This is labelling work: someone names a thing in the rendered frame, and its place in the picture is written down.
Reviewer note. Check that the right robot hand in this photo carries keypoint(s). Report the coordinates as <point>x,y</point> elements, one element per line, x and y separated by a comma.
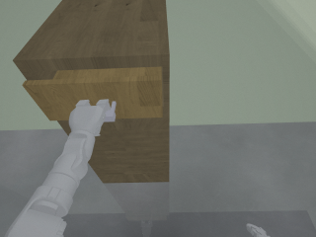
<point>256,231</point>

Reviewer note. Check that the drawer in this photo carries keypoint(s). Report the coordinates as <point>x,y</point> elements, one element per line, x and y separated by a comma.
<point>137,91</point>

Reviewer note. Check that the left robot hand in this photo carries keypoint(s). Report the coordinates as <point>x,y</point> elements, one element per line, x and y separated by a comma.
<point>89,118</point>

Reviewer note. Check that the cabinet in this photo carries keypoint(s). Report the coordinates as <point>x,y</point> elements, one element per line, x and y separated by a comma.
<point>110,34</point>

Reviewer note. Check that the handle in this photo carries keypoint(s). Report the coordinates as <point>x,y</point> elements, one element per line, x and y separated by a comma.
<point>110,114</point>

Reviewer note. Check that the left robot forearm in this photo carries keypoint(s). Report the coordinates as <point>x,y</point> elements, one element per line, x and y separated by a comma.
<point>55,195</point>

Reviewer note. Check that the left robot upper arm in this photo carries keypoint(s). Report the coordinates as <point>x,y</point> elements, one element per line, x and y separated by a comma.
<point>39,224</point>

